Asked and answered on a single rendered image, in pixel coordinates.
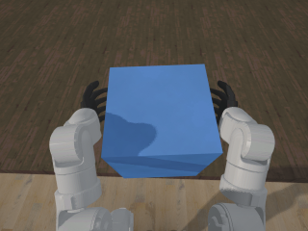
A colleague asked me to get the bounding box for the left robot forearm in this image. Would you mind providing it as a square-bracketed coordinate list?
[49, 108, 102, 231]

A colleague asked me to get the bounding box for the left robot hand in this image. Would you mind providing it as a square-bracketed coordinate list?
[80, 81, 108, 123]

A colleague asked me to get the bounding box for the carton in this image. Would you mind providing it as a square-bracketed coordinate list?
[101, 64, 223, 179]

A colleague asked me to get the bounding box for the robot right upper arm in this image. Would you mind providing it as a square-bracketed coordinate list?
[208, 202, 265, 231]

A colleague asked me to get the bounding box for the right robot hand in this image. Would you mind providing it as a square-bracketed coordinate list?
[210, 80, 238, 125]

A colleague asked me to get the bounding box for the right robot forearm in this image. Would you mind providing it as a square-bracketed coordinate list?
[218, 107, 275, 231]

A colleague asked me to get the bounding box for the robot left thigh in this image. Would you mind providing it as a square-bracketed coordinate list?
[111, 209, 134, 231]

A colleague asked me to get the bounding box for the robot left upper arm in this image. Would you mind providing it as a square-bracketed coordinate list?
[58, 207, 113, 231]

